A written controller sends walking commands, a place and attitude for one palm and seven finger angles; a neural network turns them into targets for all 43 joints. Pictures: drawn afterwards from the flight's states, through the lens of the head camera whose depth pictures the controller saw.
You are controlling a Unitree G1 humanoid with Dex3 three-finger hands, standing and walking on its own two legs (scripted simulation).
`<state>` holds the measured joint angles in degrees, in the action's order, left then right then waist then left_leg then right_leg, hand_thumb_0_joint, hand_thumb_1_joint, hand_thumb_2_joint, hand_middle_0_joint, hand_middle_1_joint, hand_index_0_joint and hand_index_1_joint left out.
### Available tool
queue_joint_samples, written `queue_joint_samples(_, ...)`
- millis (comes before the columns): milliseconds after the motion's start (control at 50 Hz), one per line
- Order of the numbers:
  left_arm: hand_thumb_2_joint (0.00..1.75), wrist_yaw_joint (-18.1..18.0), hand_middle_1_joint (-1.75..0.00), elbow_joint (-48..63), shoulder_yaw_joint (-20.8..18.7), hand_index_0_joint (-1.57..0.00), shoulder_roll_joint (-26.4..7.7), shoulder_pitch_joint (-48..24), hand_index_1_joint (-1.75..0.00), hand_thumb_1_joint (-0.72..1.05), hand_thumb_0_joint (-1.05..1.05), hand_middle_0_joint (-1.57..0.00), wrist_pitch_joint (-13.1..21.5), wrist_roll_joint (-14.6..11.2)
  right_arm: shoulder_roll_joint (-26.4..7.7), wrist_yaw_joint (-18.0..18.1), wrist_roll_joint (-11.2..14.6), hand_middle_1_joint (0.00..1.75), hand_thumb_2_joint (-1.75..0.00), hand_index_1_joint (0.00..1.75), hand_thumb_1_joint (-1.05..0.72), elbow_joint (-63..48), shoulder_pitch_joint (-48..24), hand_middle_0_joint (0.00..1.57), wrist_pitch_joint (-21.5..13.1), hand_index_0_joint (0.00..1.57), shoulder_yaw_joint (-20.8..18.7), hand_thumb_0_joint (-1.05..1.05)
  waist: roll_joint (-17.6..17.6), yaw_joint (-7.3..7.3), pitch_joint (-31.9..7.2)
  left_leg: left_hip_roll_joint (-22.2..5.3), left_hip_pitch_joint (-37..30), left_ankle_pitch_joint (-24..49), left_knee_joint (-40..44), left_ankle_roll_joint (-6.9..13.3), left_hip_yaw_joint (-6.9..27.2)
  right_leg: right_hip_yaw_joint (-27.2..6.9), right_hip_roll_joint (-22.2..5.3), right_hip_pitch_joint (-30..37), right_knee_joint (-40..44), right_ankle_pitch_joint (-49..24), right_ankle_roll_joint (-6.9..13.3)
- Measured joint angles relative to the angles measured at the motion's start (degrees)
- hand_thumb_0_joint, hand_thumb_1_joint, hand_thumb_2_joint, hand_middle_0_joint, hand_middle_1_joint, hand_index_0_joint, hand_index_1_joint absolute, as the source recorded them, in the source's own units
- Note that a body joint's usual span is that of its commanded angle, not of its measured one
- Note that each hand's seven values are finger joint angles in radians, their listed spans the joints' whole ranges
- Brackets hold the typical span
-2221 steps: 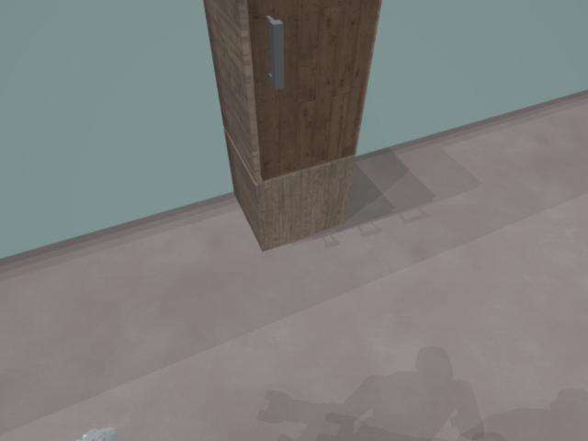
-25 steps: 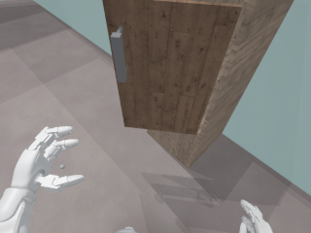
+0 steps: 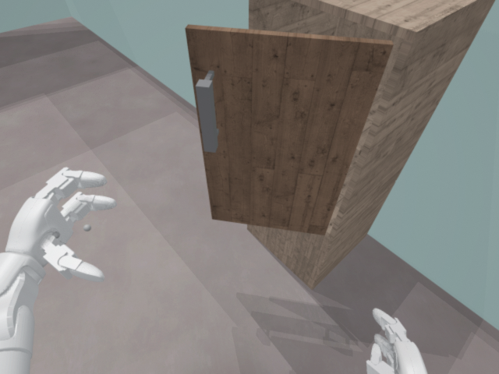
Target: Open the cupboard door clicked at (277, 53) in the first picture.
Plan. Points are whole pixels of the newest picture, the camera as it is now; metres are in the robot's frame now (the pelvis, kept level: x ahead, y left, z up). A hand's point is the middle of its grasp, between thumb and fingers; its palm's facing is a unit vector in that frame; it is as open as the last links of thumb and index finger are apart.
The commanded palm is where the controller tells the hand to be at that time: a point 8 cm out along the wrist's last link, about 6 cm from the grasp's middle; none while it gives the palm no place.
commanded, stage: raise the hand with hooked fingers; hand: left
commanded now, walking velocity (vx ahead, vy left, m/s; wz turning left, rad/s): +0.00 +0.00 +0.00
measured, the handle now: (210, 112) +0.59 +0.14 +0.11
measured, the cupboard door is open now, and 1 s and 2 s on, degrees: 38 38 38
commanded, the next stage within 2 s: move the hooked fingers beside the handle in 0.62 s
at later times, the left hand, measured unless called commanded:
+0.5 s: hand (104, 212) +0.30 +0.24 +0.13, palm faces -0.03 -1.00 -0.04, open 14.0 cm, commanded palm +0.27 +0.29 +0.13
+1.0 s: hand (123, 192) +0.33 +0.22 +0.13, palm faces -0.06 -1.00 -0.02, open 14.0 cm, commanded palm +0.32 +0.28 +0.13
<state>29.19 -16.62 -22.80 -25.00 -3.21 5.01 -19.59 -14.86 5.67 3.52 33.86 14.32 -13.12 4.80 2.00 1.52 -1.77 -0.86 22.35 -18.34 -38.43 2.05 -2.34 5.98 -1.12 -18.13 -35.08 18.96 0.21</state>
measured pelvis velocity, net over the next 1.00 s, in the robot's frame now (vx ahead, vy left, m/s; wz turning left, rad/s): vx -0.01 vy -0.03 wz -0.01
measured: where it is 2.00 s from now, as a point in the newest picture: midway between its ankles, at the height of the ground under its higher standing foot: outside the picture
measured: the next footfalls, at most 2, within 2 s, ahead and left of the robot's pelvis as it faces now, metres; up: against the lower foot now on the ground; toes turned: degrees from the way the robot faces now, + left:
none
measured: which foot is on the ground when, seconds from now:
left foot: down 0.00-1.00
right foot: down 0.00-1.00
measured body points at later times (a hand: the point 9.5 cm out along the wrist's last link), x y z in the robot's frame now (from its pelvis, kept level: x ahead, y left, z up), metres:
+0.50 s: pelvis +0.00 -0.02 +0.01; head +0.01 -0.04 +0.46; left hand +0.29 +0.29 +0.13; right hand +0.16 -0.28 -0.08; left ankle +0.02 +0.09 -0.72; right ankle -0.01 -0.12 -0.72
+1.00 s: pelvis -0.01 -0.03 +0.00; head +0.01 -0.04 +0.45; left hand +0.33 +0.28 +0.14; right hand +0.14 -0.28 -0.08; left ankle +0.02 +0.09 -0.72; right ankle -0.01 -0.12 -0.72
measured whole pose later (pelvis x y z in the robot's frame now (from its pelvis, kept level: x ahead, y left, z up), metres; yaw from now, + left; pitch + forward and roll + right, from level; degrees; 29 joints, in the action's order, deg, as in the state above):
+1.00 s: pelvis -0.01 -0.03 +0.00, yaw +0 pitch +2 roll +0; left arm 29.6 -33.5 -22.1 -26.1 -18.7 6.8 -17.7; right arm -16.5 6.9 4.4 36.4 15.1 -11.9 3.5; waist 2.1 0.0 -1.2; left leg -1.8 21.2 -15.9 -35.0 0.2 -2.3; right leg 5.9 0.0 -18.4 -34.1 17.9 2.1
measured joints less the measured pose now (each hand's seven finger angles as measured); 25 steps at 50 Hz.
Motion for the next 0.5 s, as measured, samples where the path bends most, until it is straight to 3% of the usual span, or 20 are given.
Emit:
queue_joint_samples(240,0.3,2.7,-1.2,-5.3,-2.4,-0.3,-2.7,-4.6,-1.2,-0.5,-0.01,-0.3,-1.6,-0.9,-1.7,0.1,0.7,0.3,-0.9,0.3,-0.9,1.0,1.9,0.2,0.6,0.21,-1.0,0.01,0.4,-0.79,0.1,-0.4,-2.5,1.5,3.6,-0.9,-0.2,-0.2,0.6,1.8,2.6,-1.0,0.8)
queue_joint_samples(500,0.3,1.6,-1.2,-4.7,-2.6,-0.3,-0.2,-2.9,-1.2,-0.5,-0.01,-0.3,0.2,-0.5,-1.8,0.3,0.6,0.3,-0.9,0.3,-0.9,1.0,1.5,0.2,0.4,0.21,-1.9,0.01,0.4,-0.75,0.1,-1.1,-3.3,1.7,4.3,-1.8,-0.5,-0.6,1.3,1.9,2.2,-0.6,1.7)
